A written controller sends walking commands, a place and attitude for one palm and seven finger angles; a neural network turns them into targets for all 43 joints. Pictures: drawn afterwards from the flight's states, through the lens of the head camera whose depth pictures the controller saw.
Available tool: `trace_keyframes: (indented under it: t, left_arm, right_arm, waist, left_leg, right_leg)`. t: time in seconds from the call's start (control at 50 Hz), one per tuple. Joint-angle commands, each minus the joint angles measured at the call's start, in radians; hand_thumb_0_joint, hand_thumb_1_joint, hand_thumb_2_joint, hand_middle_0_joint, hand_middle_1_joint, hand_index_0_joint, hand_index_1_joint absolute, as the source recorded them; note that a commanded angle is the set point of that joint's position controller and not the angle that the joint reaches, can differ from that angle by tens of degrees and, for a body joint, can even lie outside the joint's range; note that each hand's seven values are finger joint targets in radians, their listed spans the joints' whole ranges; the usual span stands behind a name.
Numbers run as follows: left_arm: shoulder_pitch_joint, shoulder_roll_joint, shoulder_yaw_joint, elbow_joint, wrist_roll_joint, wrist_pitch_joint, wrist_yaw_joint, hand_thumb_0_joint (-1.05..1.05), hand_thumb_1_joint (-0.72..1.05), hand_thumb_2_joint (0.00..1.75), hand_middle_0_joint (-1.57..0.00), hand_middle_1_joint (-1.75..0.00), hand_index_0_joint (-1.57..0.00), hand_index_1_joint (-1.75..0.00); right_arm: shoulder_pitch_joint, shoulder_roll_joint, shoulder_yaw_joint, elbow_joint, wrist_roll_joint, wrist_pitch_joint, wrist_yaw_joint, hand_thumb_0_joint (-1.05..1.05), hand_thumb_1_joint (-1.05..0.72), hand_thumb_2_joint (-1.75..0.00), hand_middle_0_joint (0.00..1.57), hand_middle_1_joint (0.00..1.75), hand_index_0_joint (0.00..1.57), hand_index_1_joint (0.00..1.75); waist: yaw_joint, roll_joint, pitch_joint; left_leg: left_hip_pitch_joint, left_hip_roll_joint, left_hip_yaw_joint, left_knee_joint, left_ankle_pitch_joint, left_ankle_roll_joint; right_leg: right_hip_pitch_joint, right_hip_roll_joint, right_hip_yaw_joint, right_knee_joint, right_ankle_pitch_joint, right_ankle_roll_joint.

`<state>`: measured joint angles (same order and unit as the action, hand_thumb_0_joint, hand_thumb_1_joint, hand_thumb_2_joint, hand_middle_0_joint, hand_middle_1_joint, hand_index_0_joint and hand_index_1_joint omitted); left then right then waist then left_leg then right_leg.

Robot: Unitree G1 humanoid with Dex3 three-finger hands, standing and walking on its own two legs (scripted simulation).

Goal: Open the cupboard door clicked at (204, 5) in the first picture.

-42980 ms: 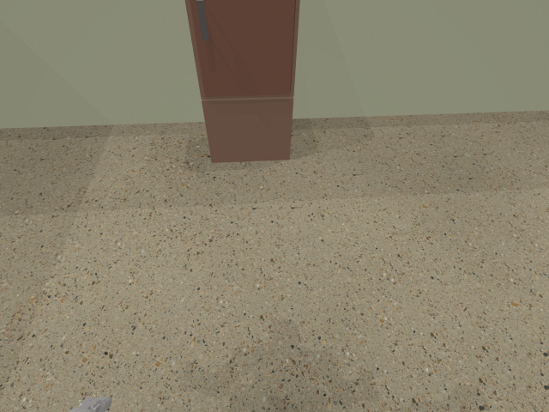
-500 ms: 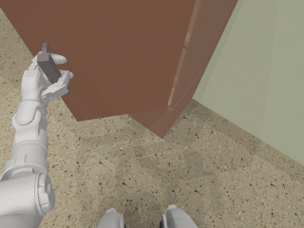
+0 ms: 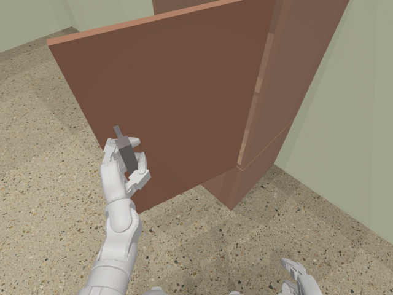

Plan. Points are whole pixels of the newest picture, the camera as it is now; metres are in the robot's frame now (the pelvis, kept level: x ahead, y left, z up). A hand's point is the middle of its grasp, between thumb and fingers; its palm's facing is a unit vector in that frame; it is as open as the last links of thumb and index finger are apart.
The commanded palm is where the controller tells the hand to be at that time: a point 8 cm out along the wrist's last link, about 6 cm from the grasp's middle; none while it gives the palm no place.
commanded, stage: pull the door open along its arc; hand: left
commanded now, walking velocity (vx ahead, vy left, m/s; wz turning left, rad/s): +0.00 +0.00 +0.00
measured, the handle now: (127, 155) +0.39 +0.16 +0.05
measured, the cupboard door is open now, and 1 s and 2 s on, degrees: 73 84 86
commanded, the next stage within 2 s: open thumb and fingers to let go in 0.24 s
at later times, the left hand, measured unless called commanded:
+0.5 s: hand (169, 197) +0.30 +0.06 +0.06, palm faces +0.36 -0.93 +0.00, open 6.4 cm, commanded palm +0.26 +0.11 +0.05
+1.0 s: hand (164, 193) +0.30 +0.07 +0.06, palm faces +0.32 -0.95 +0.01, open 14.0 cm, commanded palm +0.26 +0.12 +0.05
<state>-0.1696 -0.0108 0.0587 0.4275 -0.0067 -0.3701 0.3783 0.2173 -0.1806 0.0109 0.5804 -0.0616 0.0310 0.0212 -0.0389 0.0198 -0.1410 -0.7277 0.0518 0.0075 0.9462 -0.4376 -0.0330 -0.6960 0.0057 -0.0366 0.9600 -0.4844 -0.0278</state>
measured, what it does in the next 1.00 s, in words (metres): stands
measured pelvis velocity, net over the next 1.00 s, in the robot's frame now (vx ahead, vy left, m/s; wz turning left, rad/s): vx -0.01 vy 0.00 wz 0.03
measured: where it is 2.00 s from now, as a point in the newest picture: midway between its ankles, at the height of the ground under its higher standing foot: outside the picture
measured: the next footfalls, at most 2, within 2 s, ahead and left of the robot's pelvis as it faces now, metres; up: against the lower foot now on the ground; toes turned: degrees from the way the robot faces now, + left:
none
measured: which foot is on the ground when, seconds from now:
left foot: down 0.00-1.00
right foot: down 0.00-1.00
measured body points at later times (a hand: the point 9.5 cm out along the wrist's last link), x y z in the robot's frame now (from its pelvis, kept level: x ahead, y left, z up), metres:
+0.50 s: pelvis -0.01 -0.02 +0.00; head +0.03 -0.04 +0.44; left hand +0.27 +0.11 +0.06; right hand +0.17 -0.24 -0.11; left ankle +0.01 +0.14 -0.68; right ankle -0.01 -0.10 -0.68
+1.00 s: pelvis -0.01 +0.00 +0.00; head +0.03 -0.01 +0.45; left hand +0.28 +0.12 +0.06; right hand +0.16 -0.22 -0.11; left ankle +0.01 +0.14 -0.68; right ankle -0.01 -0.10 -0.68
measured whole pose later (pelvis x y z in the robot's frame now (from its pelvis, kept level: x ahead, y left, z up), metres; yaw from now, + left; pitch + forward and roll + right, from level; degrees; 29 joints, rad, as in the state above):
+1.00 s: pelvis -0.01 +0.00 +0.00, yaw +2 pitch +11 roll +0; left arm 0.01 -0.10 -0.19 0.24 0.07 -0.32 0.51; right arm 0.22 -0.19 -0.01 0.59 -0.08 0.00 0.01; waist -0.01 0.03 -0.13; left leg -0.72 0.03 -0.02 0.97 -0.44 -0.03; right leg -0.68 -0.01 -0.06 0.99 -0.50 -0.03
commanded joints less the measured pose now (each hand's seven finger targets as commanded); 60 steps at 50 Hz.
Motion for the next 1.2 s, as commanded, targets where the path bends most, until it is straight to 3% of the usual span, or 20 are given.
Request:
trace_keyframes:
  t: [0.0, 0.14, 0.26, 0.3, 0.32, 0.34, 0.38, 0.4, 0.44, 0.48, 0.52, 0.62, 0.72, 0.76, 0.92, 0.96, 1.0, 1.06, 1.12, 1.18]
  left_arm:
    - [-0.17, 0.113, 0.022, -0.277, 0.021, -0.101, 0.038, 0.0, 0.9, 0.9, -0.4, -1.35, -0.4, -1.35]
    - [0.03, -0.015, -0.115, -0.37, 0.016, -0.081, 0.058, 0.0, 0.9, 0.9, -0.4, -1.35, -0.4, -1.35]
    - [0.14, -0.118, -0.263, -0.481, 0.075, -0.06, 0.116, 0.0, 0.9, 0.9, -0.4, -1.35, -0.4, -1.35]
    - [0.1, -0.097, -0.263, -0.472, 0.108, -0.051, 0.14, 0.0, 0.9, 0.9, -0.4, -1.35, -0.4, -1.35]
    - [-0.013, -0.063, -0.244, -0.48, 0.123, -0.055, 0.155, 0.0, 0.9, 0.9, -0.4, -1.35, -0.4, -1.35]
    - [-0.028, -0.05, -0.224, -0.453, 0.134, -0.057, 0.165, 0.0, 0.83, 0.87, -0.4, -1.34, -0.4, -1.34]
    - [-0.047, -0.074, -0.237, -0.433, 0.123, -0.056, 0.168, 0.0, 0.69, 0.81, -0.38, -1.33, -0.38, -1.33]
    - [-0.059, -0.062, -0.226, -0.418, 0.119, -0.055, 0.166, 0.0, 0.62, 0.78, -0.38, -1.32, -0.38, -1.32]
    - [-0.071, -0.058, -0.217, -0.399, 0.107, -0.051, 0.154, 0.0, 0.48, 0.72, -0.37, -1.3, -0.37, -1.3]
    - [-0.083, -0.088, -0.238, -0.398, 0.097, -0.047, 0.137, 0.0, 0.34, 0.66, -0.36, -1.29, -0.36, -1.29]
    - [-0.043, -0.096, -0.237, -0.372, 0.08, -0.035, 0.117, 0.0, 0.2, 0.6, -0.35, -1.27, -0.35, -1.27]
    - [-0.052, -0.109, -0.239, -0.382, 0.056, -0.03, 0.094, 0.0, -0.15, 0.45, -0.32, -1.24, -0.32, -1.24]
    - [-0.047, -0.104, -0.239, -0.391, 0.074, -0.034, 0.113, 0.0, -0.5, 0.3, -0.3, -1.2, -0.3, -1.2]
    - [-0.042, -0.1, -0.238, -0.399, 0.087, -0.034, 0.122, 0.0, -0.5, 0.3, -0.3, -1.2, -0.3, -1.2]
    - [-0.034, -0.11, -0.243, -0.413, 0.097, -0.012, 0.148, 0.0, -0.5, 0.3, -0.23, -0.8, -0.23, -0.8]
    - [-0.053, -0.133, -0.265, -0.414, 0.103, -0.007, 0.157, 0.0, -0.5, 0.3, -0.22, -0.7, -0.22, -0.7]
    - [-0.048, -0.125, -0.257, -0.401, 0.105, 0.0, 0.164, 0.0, -0.5, 0.3, -0.2, -0.6, -0.2, -0.6]
    - [-0.068, -0.135, -0.256, -0.399, 0.096, 0.005, 0.172, 0.0, -0.5, 0.3, -0.18, -0.45, -0.18, -0.45]
    - [-0.073, -0.15, -0.268, -0.399, 0.092, 0.013, 0.178, 0.0, -0.5, 0.3, -0.15, -0.3, -0.15, -0.3]
    - [-0.093, -0.168, -0.282, -0.392, 0.094, 0.021, 0.188, 0.0, -0.5, 0.3, -0.15, -0.3, -0.15, -0.3]
  right_arm:
    - [-0.018, -0.123, -0.053, -0.115, -0.003, -0.04, -0.016, 0.0, -0.9, -0.9, 0.2, 0.3, 0.2, 0.3]
    - [-0.042, -0.111, -0.055, -0.138, -0.002, -0.065, -0.002, 0.0, -0.9, -0.9, 0.2, 0.3, 0.2, 0.3]
    - [-0.058, -0.098, -0.058, -0.155, -0.007, -0.093, 0.006, 0.0, -0.9, -0.9, 0.2, 0.3, 0.2, 0.3]
    - [-0.059, -0.101, -0.054, -0.15, -0.013, -0.099, 0.0, 0.0, -0.9, -0.9, 0.2, 0.3, 0.2, 0.3]
    - [-0.069, -0.103, -0.054, -0.135, -0.016, -0.098, -0.008, 0.0, -0.9, -0.9, 0.2, 0.3, 0.2, 0.3]
    - [-0.076, -0.098, -0.055, -0.125, -0.02, -0.097, -0.016, 0.0, -0.9, -0.9, 0.2, 0.3, 0.2, 0.3]
    - [-0.09, -0.089, -0.048, -0.123, -0.018, -0.099, -0.02, 0.0, -0.9, -0.9, 0.2, 0.3, 0.2, 0.3]
    - [-0.087, -0.09, -0.049, -0.116, -0.015, -0.097, -0.024, 0.0, -0.9, -0.9, 0.2, 0.3, 0.2, 0.3]
    - [-0.102, -0.088, -0.047, -0.113, -0.015, -0.094, -0.031, 0.0, -0.9, -0.9, 0.2, 0.3, 0.2, 0.3]
    - [-0.091, -0.087, -0.046, -0.111, -0.014, -0.092, -0.031, 0.0, -0.9, -0.9, 0.2, 0.3, 0.2, 0.3]
    - [-0.083, -0.091, -0.045, -0.117, -0.012, -0.089, -0.029, 0.0, -0.9, -0.9, 0.2, 0.3, 0.2, 0.3]
    - [-0.075, -0.096, -0.046, -0.129, -0.009, -0.088, -0.023, 0.0, -0.9, -0.9, 0.2, 0.3, 0.2, 0.3]
    - [-0.072, -0.098, -0.047, -0.137, -0.011, -0.09, -0.015, 0.0, -0.9, -0.9, 0.2, 0.3, 0.2, 0.3]
    - [-0.071, -0.099, -0.05, -0.14, -0.012, -0.087, -0.014, 0.0, -0.9, -0.9, 0.2, 0.3, 0.2, 0.3]
    - [-0.077, -0.098, -0.049, -0.148, -0.012, -0.08, -0.016, 0.0, -0.9, -0.9, 0.2, 0.3, 0.2, 0.3]
    - [-0.078, -0.096, -0.047, -0.148, -0.012, -0.08, -0.014, 0.0, -0.9, -0.9, 0.2, 0.3, 0.2, 0.3]
    - [-0.077, -0.099, -0.049, -0.147, -0.012, -0.08, -0.016, 0.0, -0.9, -0.9, 0.2, 0.3, 0.2, 0.3]
    - [-0.083, -0.097, -0.047, -0.144, -0.012, -0.079, -0.017, 0.0, -0.9, -0.9, 0.2, 0.3, 0.2, 0.3]
    - [-0.09, -0.097, -0.043, -0.145, -0.008, -0.08, -0.015, 0.0, -0.9, -0.9, 0.2, 0.3, 0.2, 0.3]
    - [-0.095, -0.097, -0.043, -0.145, -0.01, -0.082, -0.013, 0.0, -0.9, -0.9, 0.2, 0.3, 0.2, 0.3]
  waist:
    - [0.032, -0.046, -0.252]
    - [0.04, -0.102, -0.246]
    - [0.023, -0.113, -0.213]
    - [0.01, -0.144, -0.178]
    - [-0.002, -0.129, -0.177]
    - [0.002, -0.129, -0.171]
    - [0.005, -0.097, -0.171]
    - [-0.001, -0.134, -0.173]
    - [0.008, -0.125, -0.2]
    - [0.008, -0.097, -0.227]
    - [0.014, -0.123, -0.231]
    - [0.015, -0.115, -0.23]
    - [0.019, -0.104, -0.225]
    - [0.019, -0.108, -0.235]
    - [0.03, -0.087, -0.22]
    - [0.024, -0.066, -0.218]
    - [0.021, -0.098, -0.221]
    - [0.022, -0.094, -0.221]
    - [0.022, -0.068, -0.21]
    - [0.017, -0.081, -0.212]
  left_leg:
    - [0.136, -0.057, 0.023, -0.096, 0.211, 0.043]
    - [0.141, -0.062, 0.02, -0.098, 0.231, 0.044]
    - [0.148, -0.061, 0.011, -0.087, 0.216, 0.043]
    - [0.125, -0.062, 0.001, -0.074, 0.19, 0.046]
    - [0.115, -0.062, 0.0, -0.063, 0.167, 0.047]
    - [0.108, -0.063, 0.0, -0.054, 0.147, 0.047]
    - [0.109, -0.068, 0.001, -0.054, 0.129, 0.047]
    - [0.106, -0.067, -0.005, -0.053, 0.128, 0.048]
    - [0.104, -0.07, -0.002, -0.053, 0.124, 0.048]
    - [0.128, -0.069, -0.002, -0.059, 0.155, 0.048]
    - [0.126, -0.068, -0.004, -0.065, 0.174, 0.046]
    - [0.143, -0.064, -0.005, -0.07, 0.205, 0.046]
    - [0.139, -0.063, -0.007, -0.071, 0.201, 0.045]
    - [0.141, -0.062, -0.005, -0.068, 0.203, 0.045]
    - [0.14, -0.059, -0.007, -0.079, 0.2, 0.042]
    - [0.148, -0.058, -0.009, -0.079, 0.203, 0.042]
    - [0.144, -0.056, -0.013, -0.077, 0.199, 0.042]
    - [0.148, -0.056, -0.012, -0.082, 0.183, 0.04]
    - [0.15, -0.054, -0.018, -0.088, 0.179, 0.038]
    - [0.148, -0.054, -0.021, -0.085, 0.165, 0.038]
  right_leg:
    - [0.19, -0.008, 0.035, -0.176, 0.354, 0.016]
    - [0.235, -0.025, 0.047, -0.189, 0.431, 0.027]
    - [0.207, -0.032, 0.047, -0.19, 0.412, 0.026]
    - [0.176, -0.036, 0.056, -0.199, 0.363, 0.026]
    - [0.146, -0.043, 0.068, -0.202, 0.315, 0.027]
    - [0.132, -0.046, 0.079, -0.208, 0.275, 0.028]
    - [0.121, -0.048, 0.082, -0.216, 0.229, 0.024]
    - [0.13, -0.049, 0.088, -0.227, 0.226, 0.026]
    - [0.142, -0.054, 0.099, -0.226, 0.229, 0.03]
    - [0.155, -0.048, 0.078, -0.206, 0.288, 0.027]
    - [0.173, -0.045, 0.064, -0.197, 0.332, 0.028]
    - [0.173, -0.037, 0.043, -0.183, 0.379, 0.027]
    - [0.155, -0.03, 0.029, -0.169, 0.338, 0.017]
    - [0.155, -0.029, 0.03, -0.168, 0.337, 0.017]
    - [0.144, -0.018, 0.01, -0.158, 0.297, 0.005]
    - [0.126, -0.014, 0.001, -0.15, 0.291, 0.003]
    - [0.126, -0.011, -0.001, -0.152, 0.279, 0.002]
    - [0.121, -0.01, -0.006, -0.154, 0.254, 0.003]
    - [0.108, -0.007, -0.014, -0.148, 0.237, -0.001]
    - [0.094, -0.005, -0.02, -0.147, 0.213, 0.0]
